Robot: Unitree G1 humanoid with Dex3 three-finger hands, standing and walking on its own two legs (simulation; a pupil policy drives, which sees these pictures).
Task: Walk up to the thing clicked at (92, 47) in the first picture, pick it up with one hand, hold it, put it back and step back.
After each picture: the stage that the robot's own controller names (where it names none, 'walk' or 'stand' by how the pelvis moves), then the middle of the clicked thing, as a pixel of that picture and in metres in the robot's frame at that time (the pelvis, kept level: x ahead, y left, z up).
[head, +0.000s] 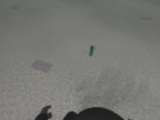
stand; (91, 51) +1.31 -0.05 -0.65
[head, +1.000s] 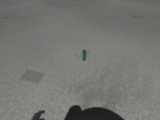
walk; (84, 55) +1.18 +0.18 -0.63
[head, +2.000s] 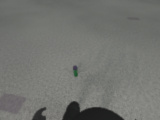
walk; (75, 71) +0.75 +0.25 -0.64
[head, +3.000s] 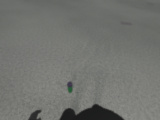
walk; (70, 87) +0.47 +0.19 -0.64
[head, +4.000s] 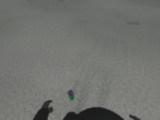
stand; (71, 95) +0.37 +0.22 -0.65
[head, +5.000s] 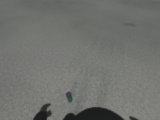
stand; (69, 97) +0.35 +0.22 -0.65
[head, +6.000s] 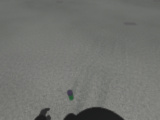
stand; (70, 95) +0.38 +0.22 -0.66
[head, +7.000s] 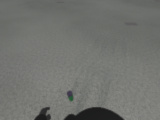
stand; (70, 96) +0.37 +0.23 -0.66
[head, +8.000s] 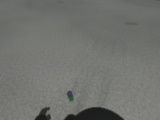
stand; (70, 96) +0.36 +0.23 -0.66
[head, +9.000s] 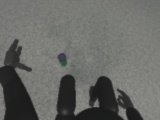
go down; (63, 60) +0.45 +0.20 -0.34
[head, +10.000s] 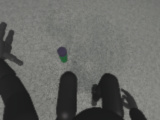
go down; (63, 56) +0.47 +0.21 -0.27
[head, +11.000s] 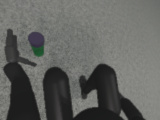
close in; (37, 47) +0.46 +0.25 -0.17
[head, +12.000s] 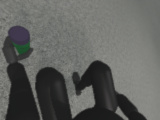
close; (22, 44) +0.46 +0.27 -0.16
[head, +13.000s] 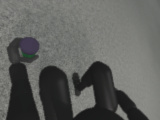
lift; (29, 50) +0.41 +0.25 -0.17
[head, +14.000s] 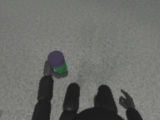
lift; (60, 67) +0.33 +0.19 +0.03
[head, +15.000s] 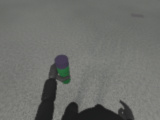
hold; (64, 71) +0.31 +0.18 +0.05
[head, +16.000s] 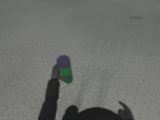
hold; (66, 71) +0.32 +0.16 +0.05
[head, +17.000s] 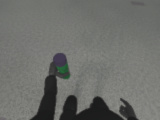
crouch; (63, 68) +0.35 +0.18 +0.00
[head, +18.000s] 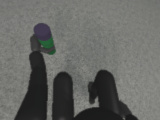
lower; (47, 42) +0.49 +0.22 -0.03
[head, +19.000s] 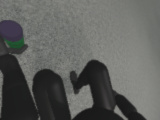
lower; (15, 41) +0.47 +0.27 -0.17
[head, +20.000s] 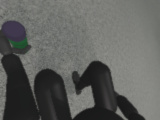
lower; (19, 41) +0.47 +0.27 -0.17
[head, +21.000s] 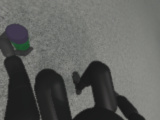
lower; (21, 43) +0.46 +0.27 -0.16
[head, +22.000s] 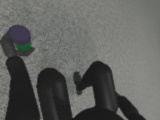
lower; (23, 44) +0.45 +0.27 -0.16
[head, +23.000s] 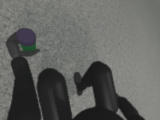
open; (28, 45) +0.45 +0.25 -0.17
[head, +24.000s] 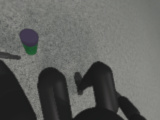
rise; (30, 45) +0.45 +0.25 -0.17
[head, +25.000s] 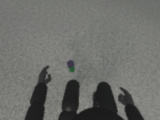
walk; (71, 67) +0.46 +0.17 -0.40
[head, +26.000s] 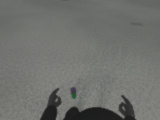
stand; (73, 93) +0.40 +0.16 -0.60
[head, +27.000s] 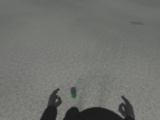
stand; (73, 93) +0.40 +0.16 -0.60
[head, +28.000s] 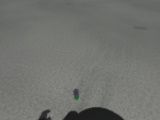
stand; (76, 94) +0.41 +0.15 -0.65
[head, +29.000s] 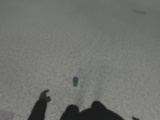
walk; (75, 82) +0.45 +0.12 -0.63
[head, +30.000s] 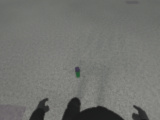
walk; (77, 72) +0.59 +0.17 -0.62
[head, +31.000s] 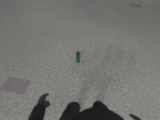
walk; (77, 57) +0.90 +0.20 -0.62
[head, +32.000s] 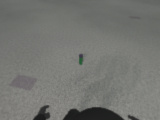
stand; (81, 59) +1.03 +0.17 -0.64
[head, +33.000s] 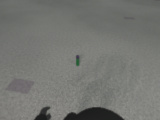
stand; (77, 60) +1.03 +0.20 -0.66
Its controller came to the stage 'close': yes
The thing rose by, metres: 0.70
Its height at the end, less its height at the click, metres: +0.00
